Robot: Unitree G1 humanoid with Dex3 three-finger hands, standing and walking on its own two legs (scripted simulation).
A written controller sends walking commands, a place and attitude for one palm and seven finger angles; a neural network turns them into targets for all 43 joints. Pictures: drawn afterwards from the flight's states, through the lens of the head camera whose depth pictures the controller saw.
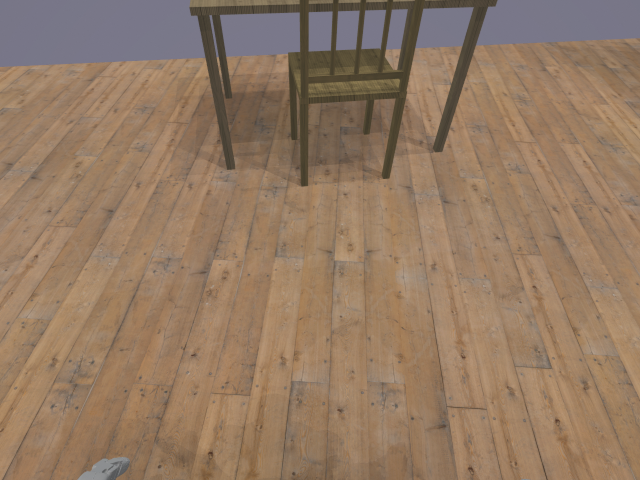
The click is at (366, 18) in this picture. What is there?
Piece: chair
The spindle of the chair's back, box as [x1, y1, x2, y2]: [354, 0, 365, 73]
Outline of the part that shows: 365,0 360,1 354,73 358,73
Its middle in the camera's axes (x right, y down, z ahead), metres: +0.14 -0.74 +1.42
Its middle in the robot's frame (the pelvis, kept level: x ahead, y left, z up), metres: +1.55 -0.07 -0.09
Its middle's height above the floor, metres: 0.68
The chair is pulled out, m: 0.00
